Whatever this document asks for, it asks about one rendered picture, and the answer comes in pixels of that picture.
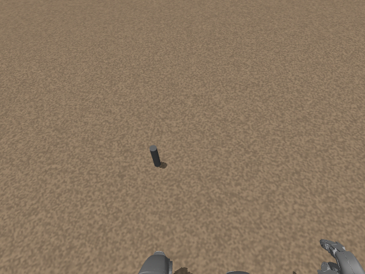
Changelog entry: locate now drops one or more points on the can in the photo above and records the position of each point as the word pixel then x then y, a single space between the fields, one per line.
pixel 155 155

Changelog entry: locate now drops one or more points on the right robot hand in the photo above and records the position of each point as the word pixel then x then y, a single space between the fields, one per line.
pixel 347 263

